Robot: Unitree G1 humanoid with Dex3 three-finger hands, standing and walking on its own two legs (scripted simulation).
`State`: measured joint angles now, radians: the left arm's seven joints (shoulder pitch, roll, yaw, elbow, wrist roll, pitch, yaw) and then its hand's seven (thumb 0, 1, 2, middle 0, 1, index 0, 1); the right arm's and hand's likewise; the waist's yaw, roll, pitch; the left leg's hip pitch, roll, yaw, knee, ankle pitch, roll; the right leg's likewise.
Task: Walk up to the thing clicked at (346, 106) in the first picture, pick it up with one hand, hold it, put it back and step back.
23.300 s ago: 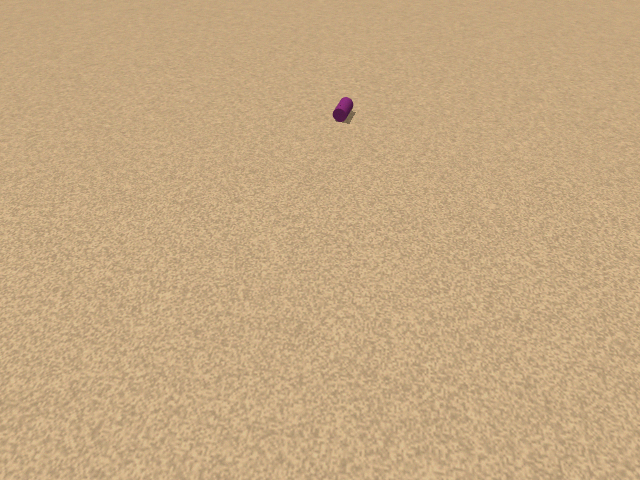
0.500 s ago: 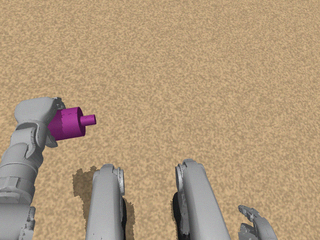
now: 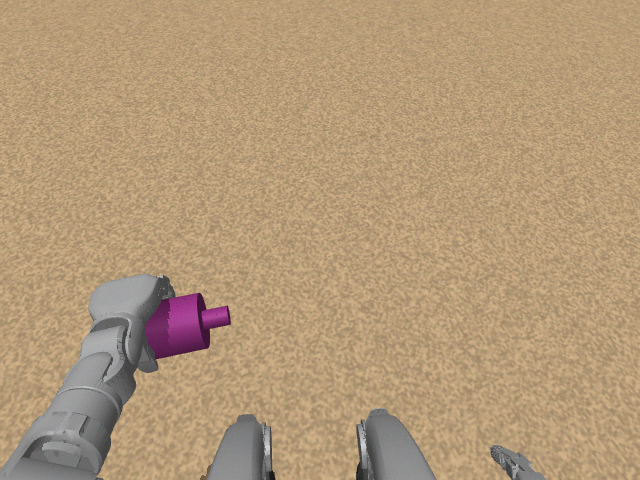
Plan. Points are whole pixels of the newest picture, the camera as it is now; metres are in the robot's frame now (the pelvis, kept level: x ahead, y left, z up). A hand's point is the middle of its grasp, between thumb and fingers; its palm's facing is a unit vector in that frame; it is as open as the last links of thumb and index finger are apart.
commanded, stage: lift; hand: left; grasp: from above
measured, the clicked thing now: (169, 327) +0.36 +0.21 -0.11
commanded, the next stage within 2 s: hold in 0.48 s
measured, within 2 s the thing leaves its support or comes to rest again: neither
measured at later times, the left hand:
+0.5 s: hand (138, 291) +0.36 +0.22 +0.01, palm faces -0.43 -0.10 -0.90, open 10.8 cm
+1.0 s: hand (128, 266) +0.37 +0.22 +0.05, palm faces -0.42 -0.08 -0.90, open 10.8 cm
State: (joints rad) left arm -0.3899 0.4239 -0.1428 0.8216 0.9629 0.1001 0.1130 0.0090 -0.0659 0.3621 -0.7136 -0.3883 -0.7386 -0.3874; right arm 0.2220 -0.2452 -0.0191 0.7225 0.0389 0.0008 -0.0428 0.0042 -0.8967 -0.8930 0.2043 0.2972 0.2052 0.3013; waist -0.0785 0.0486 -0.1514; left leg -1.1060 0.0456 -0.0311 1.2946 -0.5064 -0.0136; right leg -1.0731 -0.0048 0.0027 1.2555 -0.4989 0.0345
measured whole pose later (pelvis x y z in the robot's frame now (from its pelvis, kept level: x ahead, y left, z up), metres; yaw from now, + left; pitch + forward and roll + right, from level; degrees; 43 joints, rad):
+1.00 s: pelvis +0.06 +0.00 +0.11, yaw -1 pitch +5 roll +0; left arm -0.35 0.33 -0.21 0.85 0.97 0.13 0.11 0.01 -0.06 0.36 -0.72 -0.37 -0.74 -0.37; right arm 0.25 -0.26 -0.05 0.73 0.04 0.02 -0.01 0.01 -0.89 -0.89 0.20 0.30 0.20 0.30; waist -0.03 0.04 -0.06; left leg -0.41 0.03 0.03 0.63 -0.32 -0.01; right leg -0.41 -0.02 0.04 0.63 -0.31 0.03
